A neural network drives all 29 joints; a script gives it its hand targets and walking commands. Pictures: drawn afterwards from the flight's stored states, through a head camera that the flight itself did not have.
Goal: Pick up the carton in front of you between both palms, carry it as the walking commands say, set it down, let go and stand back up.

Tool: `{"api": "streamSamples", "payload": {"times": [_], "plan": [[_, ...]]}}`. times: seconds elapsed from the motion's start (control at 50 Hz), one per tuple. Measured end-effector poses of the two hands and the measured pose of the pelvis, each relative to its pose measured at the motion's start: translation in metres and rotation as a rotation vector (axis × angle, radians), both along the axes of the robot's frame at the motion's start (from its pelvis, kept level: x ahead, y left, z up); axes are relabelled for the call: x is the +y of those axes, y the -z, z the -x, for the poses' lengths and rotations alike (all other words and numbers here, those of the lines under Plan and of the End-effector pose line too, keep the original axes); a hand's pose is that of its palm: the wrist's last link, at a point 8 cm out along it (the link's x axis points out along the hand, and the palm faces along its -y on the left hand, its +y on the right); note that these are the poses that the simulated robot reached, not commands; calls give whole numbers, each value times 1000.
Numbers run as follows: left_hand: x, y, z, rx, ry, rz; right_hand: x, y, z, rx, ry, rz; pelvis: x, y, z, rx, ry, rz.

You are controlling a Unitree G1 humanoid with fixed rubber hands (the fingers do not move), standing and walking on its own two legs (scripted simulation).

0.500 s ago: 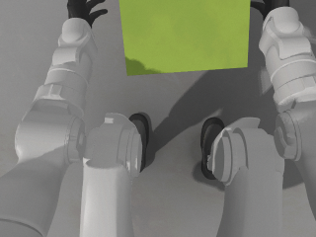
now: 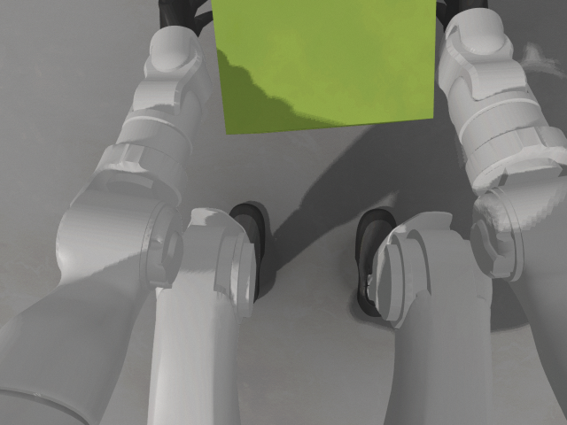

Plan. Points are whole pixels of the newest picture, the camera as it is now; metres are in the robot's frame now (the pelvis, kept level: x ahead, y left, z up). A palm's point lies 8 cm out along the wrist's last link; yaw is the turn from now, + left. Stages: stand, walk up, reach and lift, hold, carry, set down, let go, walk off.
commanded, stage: reach and lift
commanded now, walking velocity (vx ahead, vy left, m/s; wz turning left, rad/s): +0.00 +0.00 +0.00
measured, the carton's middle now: (318, 49) +0.51 -0.01 -0.26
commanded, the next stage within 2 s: none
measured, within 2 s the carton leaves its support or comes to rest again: leaves its support in 0.14 s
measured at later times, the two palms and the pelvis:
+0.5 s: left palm (130, 1) +0.50 +0.13 -0.04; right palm out of the picture +0.50 -0.17 -0.05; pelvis +0.00 +0.00 +0.02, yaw -1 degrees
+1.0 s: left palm out of the picture +0.48 +0.14 +0.12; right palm out of the picture +0.47 -0.16 +0.11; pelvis +0.03 +0.00 +0.17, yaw -2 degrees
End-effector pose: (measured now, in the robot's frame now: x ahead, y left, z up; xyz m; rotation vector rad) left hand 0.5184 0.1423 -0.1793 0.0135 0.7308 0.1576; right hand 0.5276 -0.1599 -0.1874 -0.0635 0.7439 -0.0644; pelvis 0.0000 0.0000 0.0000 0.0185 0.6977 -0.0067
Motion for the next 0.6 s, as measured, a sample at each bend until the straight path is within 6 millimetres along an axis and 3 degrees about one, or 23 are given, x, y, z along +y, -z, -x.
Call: {"api": "streamSamples", "payload": {"times": [0.16,0.28,0.42,0.5,0.6], "plan": [[0,-6,-7,12,-24,3,1,-4,-4,25,-10,20,-2,13,-1,-40,7,-4],[-1,-31,-6,-34,-26,13,1,-22,4,-9,-6,-8,-2,16,-3,-48,9,-3],[-9,-95,9,-78,-41,44,-7,-90,20,-50,34,-28,-2,-3,-2,-43,14,1],[-10,-136,18,-81,-49,50,-7,-135,26,-51,47,-36,-2,-24,-2,-23,26,-2],[-7,-178,26,-57,-41,37,-4,-177,35,-25,52,-34,-2,-58,-1,5,34,-2]]}}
